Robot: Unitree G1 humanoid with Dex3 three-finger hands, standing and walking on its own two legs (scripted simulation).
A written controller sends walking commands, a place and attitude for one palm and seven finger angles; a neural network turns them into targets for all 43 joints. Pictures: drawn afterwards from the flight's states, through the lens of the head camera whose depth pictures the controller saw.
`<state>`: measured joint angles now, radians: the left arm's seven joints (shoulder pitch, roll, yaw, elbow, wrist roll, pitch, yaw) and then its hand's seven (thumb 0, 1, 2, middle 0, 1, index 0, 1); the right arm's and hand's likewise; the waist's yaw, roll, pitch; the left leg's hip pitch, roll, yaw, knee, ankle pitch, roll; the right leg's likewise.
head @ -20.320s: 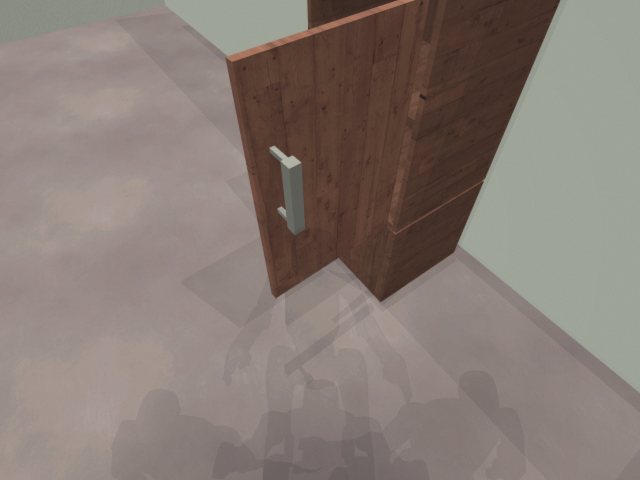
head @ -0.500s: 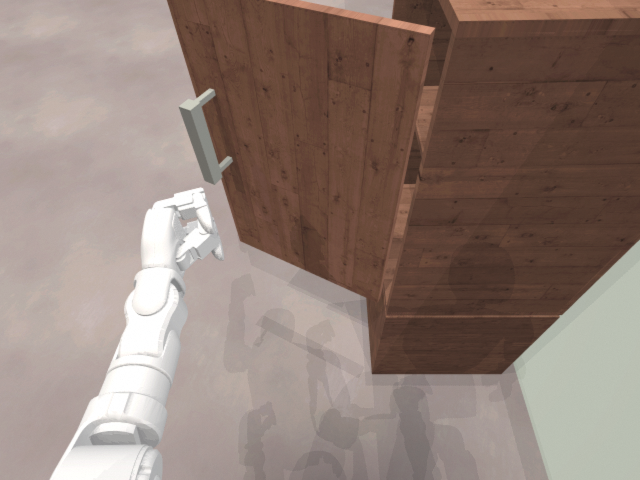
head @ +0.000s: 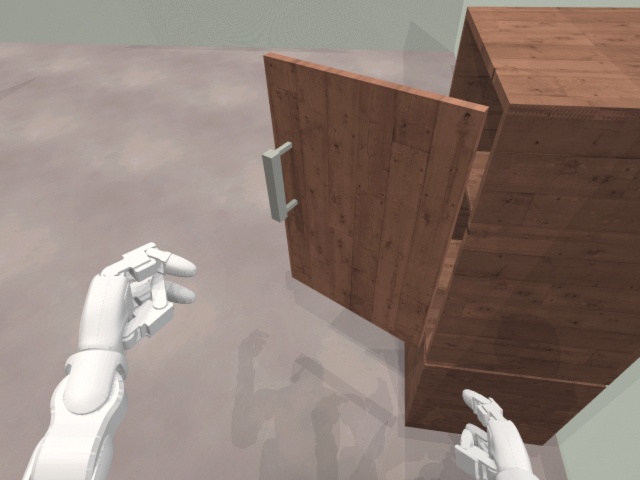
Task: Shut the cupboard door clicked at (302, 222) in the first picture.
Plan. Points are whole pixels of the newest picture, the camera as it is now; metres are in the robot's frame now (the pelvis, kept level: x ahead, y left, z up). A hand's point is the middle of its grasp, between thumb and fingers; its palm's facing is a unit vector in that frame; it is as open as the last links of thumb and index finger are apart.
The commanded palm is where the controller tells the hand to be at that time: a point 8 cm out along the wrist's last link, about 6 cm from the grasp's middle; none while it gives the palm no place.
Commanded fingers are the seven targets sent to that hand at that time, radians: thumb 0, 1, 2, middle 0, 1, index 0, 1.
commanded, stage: draw the hand back to the body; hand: left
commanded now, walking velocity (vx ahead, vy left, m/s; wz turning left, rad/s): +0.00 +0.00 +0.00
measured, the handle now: (282, 182) +0.66 +0.15 +0.01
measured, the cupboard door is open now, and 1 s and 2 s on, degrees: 62 62 62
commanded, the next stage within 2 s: step back with the hand held close in 0.70 s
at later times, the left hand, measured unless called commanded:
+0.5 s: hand (59, 346) +0.19 +0.27 +0.16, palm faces +0.48 -0.77 -0.41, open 7.1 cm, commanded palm +0.15 +0.30 +0.17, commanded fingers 0.00 0.90 0.90 -0.20 -0.30 -0.20 -0.30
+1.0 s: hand (86, 332) +0.21 +0.26 +0.15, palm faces +0.42 -0.78 -0.47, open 7.4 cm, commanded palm +0.15 +0.29 +0.17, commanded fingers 0.00 0.90 0.90 -0.20 -0.30 -0.20 -0.30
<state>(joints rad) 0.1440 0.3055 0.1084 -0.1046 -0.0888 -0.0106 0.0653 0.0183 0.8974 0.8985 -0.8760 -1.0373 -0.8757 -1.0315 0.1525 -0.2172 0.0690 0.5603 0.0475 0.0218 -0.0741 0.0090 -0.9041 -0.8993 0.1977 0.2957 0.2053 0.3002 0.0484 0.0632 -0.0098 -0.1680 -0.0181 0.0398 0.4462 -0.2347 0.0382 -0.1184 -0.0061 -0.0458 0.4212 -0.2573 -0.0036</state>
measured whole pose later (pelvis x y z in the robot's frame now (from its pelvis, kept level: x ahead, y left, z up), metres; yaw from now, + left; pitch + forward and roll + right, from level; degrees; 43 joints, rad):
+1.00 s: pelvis +0.01 -0.01 +0.00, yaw +1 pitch +1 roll -1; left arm 0.51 0.38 0.37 -0.37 -0.08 -0.11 0.10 0.01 0.89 0.90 -0.21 -0.31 -0.21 -0.30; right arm 0.18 -0.26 0.00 0.61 0.03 0.00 -0.08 0.01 -0.90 -0.90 0.20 0.30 0.21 0.30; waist 0.03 0.09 -0.04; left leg -0.25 0.00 0.02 0.50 -0.27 0.03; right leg -0.17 0.01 -0.06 0.44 -0.28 -0.01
